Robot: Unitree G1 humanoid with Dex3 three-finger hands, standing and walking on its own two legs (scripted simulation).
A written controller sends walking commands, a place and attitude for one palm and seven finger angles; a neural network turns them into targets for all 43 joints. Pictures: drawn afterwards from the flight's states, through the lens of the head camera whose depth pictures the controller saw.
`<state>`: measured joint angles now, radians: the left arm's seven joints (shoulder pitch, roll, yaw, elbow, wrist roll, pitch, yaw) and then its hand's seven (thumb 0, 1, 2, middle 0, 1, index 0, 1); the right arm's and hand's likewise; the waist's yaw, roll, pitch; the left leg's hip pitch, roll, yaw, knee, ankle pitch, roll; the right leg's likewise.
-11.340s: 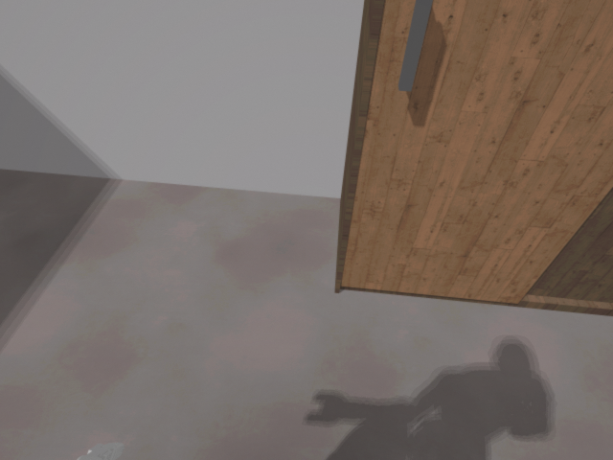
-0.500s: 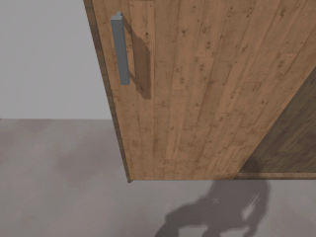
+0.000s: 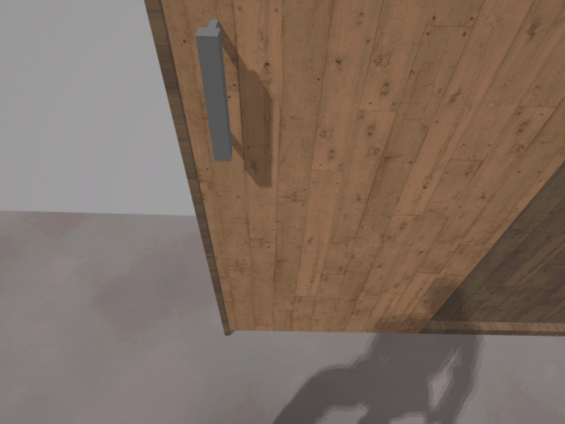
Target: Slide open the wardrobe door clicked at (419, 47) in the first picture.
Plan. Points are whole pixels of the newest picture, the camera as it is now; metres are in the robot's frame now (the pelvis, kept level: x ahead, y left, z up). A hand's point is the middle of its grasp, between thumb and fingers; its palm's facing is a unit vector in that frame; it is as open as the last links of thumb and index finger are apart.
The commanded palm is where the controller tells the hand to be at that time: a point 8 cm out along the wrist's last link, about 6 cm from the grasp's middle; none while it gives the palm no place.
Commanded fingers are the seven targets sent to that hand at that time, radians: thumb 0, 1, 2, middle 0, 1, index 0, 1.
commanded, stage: come to a stop and stand still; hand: left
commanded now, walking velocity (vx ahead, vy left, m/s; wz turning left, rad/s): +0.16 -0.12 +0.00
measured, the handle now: (219, 95) +0.50 +0.13 +0.21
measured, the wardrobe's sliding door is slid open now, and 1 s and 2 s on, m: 0.00 0.00 0.00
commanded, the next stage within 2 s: none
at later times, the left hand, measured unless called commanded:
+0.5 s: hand out of the picture +0.06 +0.15 -0.17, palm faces +0.07 -0.98 -0.21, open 7.3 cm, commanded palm none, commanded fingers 0.00 0.90 0.90 -0.20 -0.30 -0.20 -0.30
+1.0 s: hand out of the picture +0.06 +0.15 -0.16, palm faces +0.07 -0.97 -0.22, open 7.4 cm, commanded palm none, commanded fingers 0.00 0.90 0.90 -0.20 -0.30 -0.20 -0.30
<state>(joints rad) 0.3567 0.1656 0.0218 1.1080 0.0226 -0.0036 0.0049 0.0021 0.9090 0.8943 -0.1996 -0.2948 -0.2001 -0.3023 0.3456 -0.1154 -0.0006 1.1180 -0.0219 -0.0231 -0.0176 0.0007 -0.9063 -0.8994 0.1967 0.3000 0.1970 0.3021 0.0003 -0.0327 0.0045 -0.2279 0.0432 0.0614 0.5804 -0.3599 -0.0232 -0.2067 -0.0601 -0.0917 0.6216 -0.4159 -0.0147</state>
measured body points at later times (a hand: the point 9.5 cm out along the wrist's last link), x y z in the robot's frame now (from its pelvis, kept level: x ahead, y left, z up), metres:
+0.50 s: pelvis +0.05 -0.02 +0.00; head +0.09 -0.02 +0.45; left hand +0.05 +0.20 -0.16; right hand +0.13 -0.24 -0.15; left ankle +0.08 +0.09 -0.73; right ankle +0.00 -0.14 -0.69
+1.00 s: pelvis -0.01 -0.05 +0.00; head -0.04 -0.03 +0.45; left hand +0.06 +0.20 -0.14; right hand +0.07 -0.31 -0.12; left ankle +0.05 +0.04 -0.73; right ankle +0.02 -0.14 -0.73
